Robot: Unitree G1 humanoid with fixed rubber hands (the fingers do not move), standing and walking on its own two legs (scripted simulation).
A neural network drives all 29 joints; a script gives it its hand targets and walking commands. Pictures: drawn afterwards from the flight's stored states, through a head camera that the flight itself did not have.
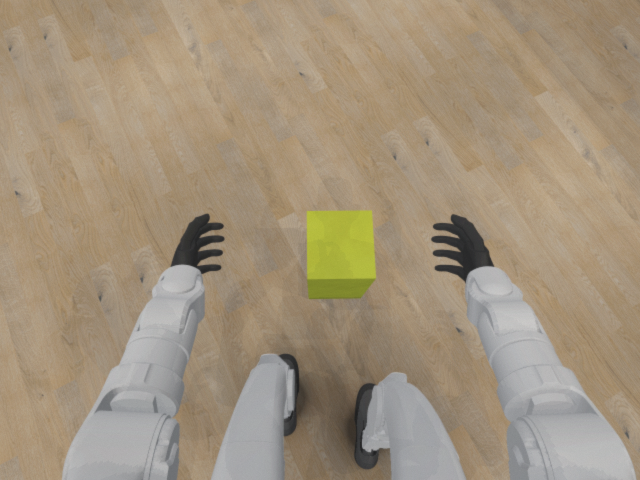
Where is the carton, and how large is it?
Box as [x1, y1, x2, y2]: [307, 210, 375, 298]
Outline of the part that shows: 371,210 307,211 307,282 309,298 360,297 375,278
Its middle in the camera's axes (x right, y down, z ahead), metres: +0.04 +0.05 +1.01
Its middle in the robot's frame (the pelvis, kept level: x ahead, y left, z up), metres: +0.49 -0.02 -0.56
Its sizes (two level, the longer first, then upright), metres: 0.161 0.152 0.292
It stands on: the floor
